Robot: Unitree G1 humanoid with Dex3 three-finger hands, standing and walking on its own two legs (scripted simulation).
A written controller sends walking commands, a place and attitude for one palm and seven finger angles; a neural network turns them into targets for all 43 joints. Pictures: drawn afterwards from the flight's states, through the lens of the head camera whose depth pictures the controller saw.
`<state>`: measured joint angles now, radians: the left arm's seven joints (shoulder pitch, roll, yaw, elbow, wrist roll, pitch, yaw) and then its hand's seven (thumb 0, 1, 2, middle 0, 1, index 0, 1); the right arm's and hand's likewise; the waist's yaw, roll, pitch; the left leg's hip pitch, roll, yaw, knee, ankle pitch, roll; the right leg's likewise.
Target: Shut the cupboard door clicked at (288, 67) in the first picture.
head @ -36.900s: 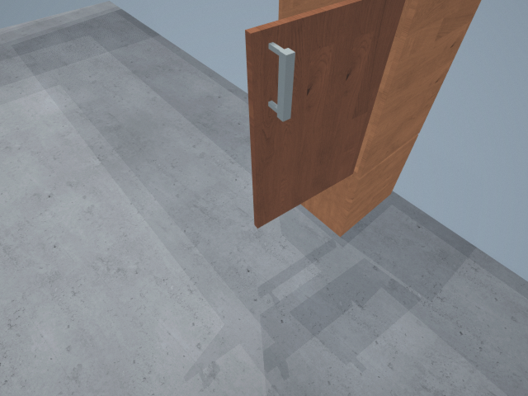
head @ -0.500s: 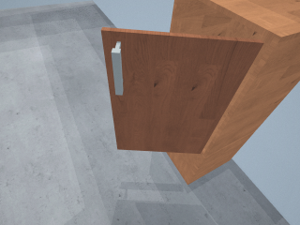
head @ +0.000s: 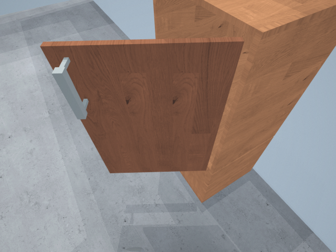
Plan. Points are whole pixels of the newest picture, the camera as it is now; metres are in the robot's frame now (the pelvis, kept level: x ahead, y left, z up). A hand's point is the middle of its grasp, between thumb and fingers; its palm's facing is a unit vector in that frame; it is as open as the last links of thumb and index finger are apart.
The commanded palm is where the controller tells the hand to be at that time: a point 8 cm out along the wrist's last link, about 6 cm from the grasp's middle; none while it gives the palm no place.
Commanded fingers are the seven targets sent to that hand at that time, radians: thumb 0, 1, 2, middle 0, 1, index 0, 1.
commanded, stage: come to a stop and stand still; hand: left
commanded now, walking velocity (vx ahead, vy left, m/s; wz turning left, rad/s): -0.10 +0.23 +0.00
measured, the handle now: (74, 90) +0.43 +0.23 +0.16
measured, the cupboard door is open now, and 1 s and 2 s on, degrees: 60 60 60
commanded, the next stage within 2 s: look again from close up in 0.84 s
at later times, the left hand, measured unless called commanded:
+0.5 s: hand out of the picture -0.01 +0.22 -0.17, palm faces +0.05 -0.98 -0.19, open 7.4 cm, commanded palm none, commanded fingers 0.00 0.90 0.90 -0.20 -0.30 -0.20 -0.30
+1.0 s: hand out of the picture -0.09 +0.17 -0.17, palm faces +0.00 -0.99 -0.15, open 7.4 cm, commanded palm none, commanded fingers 0.00 0.90 0.90 -0.20 -0.30 -0.20 -0.30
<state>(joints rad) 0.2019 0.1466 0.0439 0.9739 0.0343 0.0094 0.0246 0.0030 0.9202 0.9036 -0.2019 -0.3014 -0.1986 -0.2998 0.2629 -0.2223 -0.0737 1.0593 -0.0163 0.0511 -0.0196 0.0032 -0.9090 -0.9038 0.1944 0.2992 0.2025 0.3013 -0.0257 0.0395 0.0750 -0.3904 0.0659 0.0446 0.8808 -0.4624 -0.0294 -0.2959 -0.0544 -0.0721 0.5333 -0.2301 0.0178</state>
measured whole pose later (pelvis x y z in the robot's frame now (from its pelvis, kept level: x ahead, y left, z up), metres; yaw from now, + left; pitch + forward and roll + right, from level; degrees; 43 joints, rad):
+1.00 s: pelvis -0.06 +0.02 +0.01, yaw +1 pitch -1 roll -1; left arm 0.35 0.11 -0.01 1.11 0.03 -0.01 0.05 0.00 0.91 0.90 -0.20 -0.30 -0.20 -0.30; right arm 0.35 -0.12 0.00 1.13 -0.01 0.02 -0.01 0.00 -0.91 -0.90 0.19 0.30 0.20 0.30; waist -0.03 0.00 0.03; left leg -0.29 -0.03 0.11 0.45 -0.15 0.08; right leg -0.16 -0.02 -0.05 0.46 -0.29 0.01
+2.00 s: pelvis -0.04 -0.02 -0.06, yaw +4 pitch +9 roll -1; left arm 0.65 0.22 0.13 -0.07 -0.26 -0.41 -0.21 0.02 0.90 0.90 -0.46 -0.57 -0.45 -0.57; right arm 0.18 -0.25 -0.04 0.48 0.03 -0.23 -0.02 0.01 -0.90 -0.90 0.20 0.30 0.20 0.30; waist 0.04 -0.01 -0.14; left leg -0.76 0.00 0.01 1.05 -0.44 0.03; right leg -0.65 0.04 -0.12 1.03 -0.54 -0.07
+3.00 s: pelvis -0.03 +0.01 +0.00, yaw +5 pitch -2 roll -1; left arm 0.25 0.30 0.20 -0.31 -0.29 0.10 -0.20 0.02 0.90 0.90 -1.29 -1.48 -1.28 -1.48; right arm 0.22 -0.23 0.10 0.60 0.06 -0.25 -0.06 0.01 -0.90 -0.90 0.20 0.30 0.21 0.30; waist 0.06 0.05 -0.04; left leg -0.28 -0.04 0.03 0.57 -0.25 0.07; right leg -0.17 0.02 -0.08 0.53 -0.32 -0.02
